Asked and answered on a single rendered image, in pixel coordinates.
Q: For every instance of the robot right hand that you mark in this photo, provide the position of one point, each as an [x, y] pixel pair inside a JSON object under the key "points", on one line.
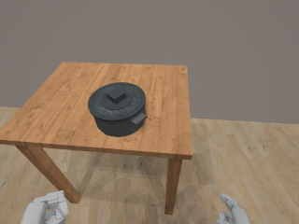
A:
{"points": [[237, 216]]}

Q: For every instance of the knob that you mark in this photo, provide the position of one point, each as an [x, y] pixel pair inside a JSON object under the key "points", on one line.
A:
{"points": [[116, 95]]}

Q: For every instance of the robot left hand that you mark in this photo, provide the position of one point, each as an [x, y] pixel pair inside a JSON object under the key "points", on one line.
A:
{"points": [[35, 212]]}

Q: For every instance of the pot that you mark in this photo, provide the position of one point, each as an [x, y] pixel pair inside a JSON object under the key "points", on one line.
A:
{"points": [[124, 127]]}

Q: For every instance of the table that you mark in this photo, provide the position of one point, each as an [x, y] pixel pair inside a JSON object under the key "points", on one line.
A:
{"points": [[57, 116]]}

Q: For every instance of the lid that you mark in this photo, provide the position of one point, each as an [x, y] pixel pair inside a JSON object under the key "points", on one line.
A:
{"points": [[106, 110]]}

